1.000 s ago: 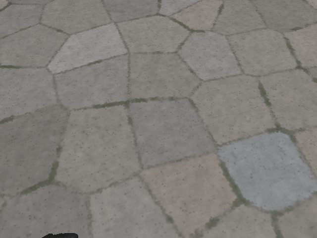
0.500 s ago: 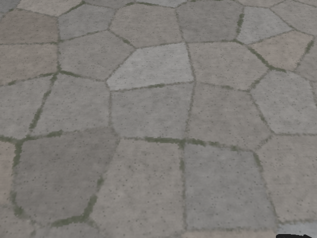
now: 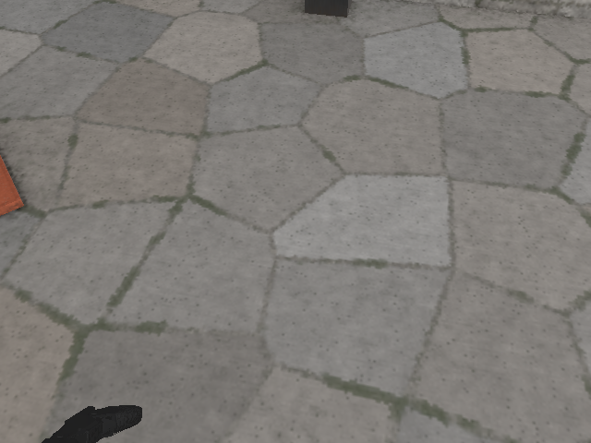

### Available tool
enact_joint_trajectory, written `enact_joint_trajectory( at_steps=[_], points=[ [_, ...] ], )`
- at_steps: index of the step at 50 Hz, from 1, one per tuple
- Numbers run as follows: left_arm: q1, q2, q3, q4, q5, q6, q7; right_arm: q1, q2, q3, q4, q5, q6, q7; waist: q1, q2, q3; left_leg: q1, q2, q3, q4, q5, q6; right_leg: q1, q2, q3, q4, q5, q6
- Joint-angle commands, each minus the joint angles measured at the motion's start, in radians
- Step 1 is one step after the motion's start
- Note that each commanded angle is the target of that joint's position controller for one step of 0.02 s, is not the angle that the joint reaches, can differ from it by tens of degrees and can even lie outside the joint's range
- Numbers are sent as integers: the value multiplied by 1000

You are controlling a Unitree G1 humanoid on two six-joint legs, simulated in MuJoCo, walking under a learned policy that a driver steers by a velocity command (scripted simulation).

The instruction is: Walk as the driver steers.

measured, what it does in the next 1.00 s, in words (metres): walks ahead, turning right: left foot, then right foot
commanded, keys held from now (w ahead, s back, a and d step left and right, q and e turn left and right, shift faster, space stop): w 0.20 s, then w+e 0.36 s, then e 0.04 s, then s+e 0.40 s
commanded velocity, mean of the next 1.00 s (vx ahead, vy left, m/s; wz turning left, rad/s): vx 0.33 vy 0.00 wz -0.20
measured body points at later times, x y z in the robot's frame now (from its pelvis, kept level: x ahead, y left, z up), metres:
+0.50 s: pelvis +0.23 +0.05 +0.01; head +0.26 +0.07 +0.45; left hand +0.25 +0.34 -0.13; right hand +0.44 -0.18 -0.06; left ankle +0.28 +0.16 -0.73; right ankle +0.13 -0.10 -0.65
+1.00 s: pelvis +0.37 +0.02 +0.00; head +0.43 -0.02 +0.44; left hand +0.62 +0.24 -0.09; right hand +0.45 -0.29 -0.12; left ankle +0.36 +0.18 -0.63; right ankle +0.48 -0.09 -0.73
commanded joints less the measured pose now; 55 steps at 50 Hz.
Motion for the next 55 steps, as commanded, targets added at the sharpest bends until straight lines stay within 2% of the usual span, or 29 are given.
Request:
enact_joint_trajectory(
  at_steps=[1,4,6,8,11,16,18,19,20,21,22,23,25,27,31,34,37,40,41,42,43,44,45,46,47,48,49,51,55],
  points=[
    [154,113,36,-17,4,18,5,-90,-120,-25,-125,-23,-14,1,106,-99,-55,-455,133,15,196,107,-19,428,-348,432,-248,-126,-175],
    [149,94,24,15,4,11,-6,-69,-51,-15,-124,-10,-13,13,55,-137,-22,-357,161,40,92,144,-14,288,-276,274,-315,22,-171],
    [158,123,32,38,-4,5,-8,-100,-38,-8,-131,-16,-12,14,49,-129,-13,-369,169,52,-2,186,-24,281,-278,222,-343,103,-192],
    [164,149,39,56,-11,8,-6,-157,-28,2,-141,-25,-17,17,54,-110,-14,-364,188,75,-127,276,-31,289,-278,172,-358,161,-197],
    [192,175,42,79,-26,19,-4,-258,-12,17,-154,-22,-29,29,89,-110,0,-286,182,120,-325,408,-35,266,-247,99,-361,175,-177],
    [283,217,48,117,-44,43,-7,-377,-40,11,-194,-8,-50,45,121,-130,23,-188,126,146,-527,383,-33,315,-278,151,-296,148,-169],
    [274,226,49,124,-49,52,-2,-313,-64,-3,-181,-9,-59,46,66,-139,-3,-52,104,157,-619,386,-9,311,-279,166,-223,171,-141],
    [276,211,43,126,-48,53,-1,-221,-96,-21,-153,-17,-59,38,21,-129,-56,112,88,168,-647,388,13,276,-242,141,-126,263,-117],
    [261,166,27,115,-39,49,-1,-74,-148,-43,-128,-34,-60,26,-53,-96,-158,348,181,86,-624,416,58,164,-183,90,81,224,-74],
    [305,68,-5,79,-20,34,-1,61,-247,-64,-118,-62,-53,13,-78,128,-312,719,451,-238,-615,429,170,-187,-64,-6,456,-140,2],
    [328,99,-2,77,-38,24,3,106,-215,-56,-97,-54,-48,18,-83,233,-379,724,539,-497,-719,283,256,-341,-41,76,653,-444,12],
    [286,172,21,76,-53,27,4,63,-153,-35,-93,-42,-48,21,-75,145,-249,618,502,-395,-747,199,229,-410,-92,107,742,-384,11],
    [211,161,24,63,-40,45,7,-68,-75,-7,-91,-34,-52,28,-18,90,-89,378,411,-186,-824,203,176,-381,-150,74,702,-237,11],
    [230,130,27,68,-35,71,6,-142,-51,-2,-79,-41,-66,32,41,106,-19,216,369,-61,-901,300,152,-287,-181,87,649,-150,21],
    [191,98,26,39,-24,92,9,-174,-81,-17,-50,-53,-79,12,77,44,23,167,358,145,-894,774,151,-276,-156,80,531,-27,58],
    [119,65,10,7,-11,86,-13,-183,-119,-26,-37,-45,-60,-15,56,57,12,136,311,289,-852,889,117,-162,-127,2,288,147,58],
    [82,95,20,-31,-12,95,-44,-159,-153,-37,-22,-22,-41,-28,44,68,-28,200,338,303,-794,855,103,-89,-109,-14,159,170,40],
    [147,152,48,-41,-7,103,-62,-192,-172,-48,-30,10,-23,-34,90,71,-59,233,348,306,-615,890,68,14,-59,-56,50,82,-9],
    [231,186,67,-21,-3,100,-59,-190,-160,-46,-32,15,-19,-34,129,35,-99,214,305,325,-473,871,36,140,-17,-75,-38,142,-38],
    [287,265,93,-17,1,95,-38,-125,-135,-37,-28,-6,-23,-27,141,-102,-143,111,219,353,-255,670,-35,311,-55,6,-95,565,-83],
    [273,344,97,-45,13,99,-12,-49,-31,-3,-52,-79,-19,-16,58,-371,-206,-215,88,342,127,-242,-114,556,-318,335,11,1195,-223],
    [245,331,75,-87,33,91,-19,13,-59,10,-42,-50,-16,-4,63,-310,-437,-291,28,102,341,-293,-127,637,-477,608,-58,1127,-399],
    [183,284,71,-114,23,95,-27,-61,-133,-5,-32,-20,2,-4,98,-169,-407,-306,65,50,371,-202,-107,566,-411,518,-86,938,-365],
    [121,247,59,-120,0,102,-25,-109,-134,-5,-39,-22,22,-16,80,-105,-317,-332,90,52,322,-116,-97,463,-355,432,-93,748,-297],
    [95,212,48,-123,-16,117,-15,-140,-125,-5,-31,-36,43,-34,72,-50,-254,-321,108,48,273,-53,-100,360,-311,400,-120,576,-246],
    [73,208,44,-123,-18,131,-5,-147,-126,-7,-40,-40,61,-44,48,-72,-205,-277,104,43,229,-11,-103,249,-279,384,-146,459,-224],
    [59,213,42,-129,-4,142,3,-141,-122,-8,-39,-40,73,-45,33,-109,-184,-233,84,52,222,18,-103,179,-255,376,-167,403,-211],
    [47,213,40,-139,9,149,17,-112,-98,-3,-28,-37,79,-49,22,-138,-189,-206,54,58,180,51,-106,140,-230,366,-186,327,-193],
    [38,219,45,-148,0,160,45,-136,-76,3,-29,-33,81,-52,36,-176,-178,-190,49,63,-9,120,-110,121,-185,408,-247,-114,-150]
  ],
)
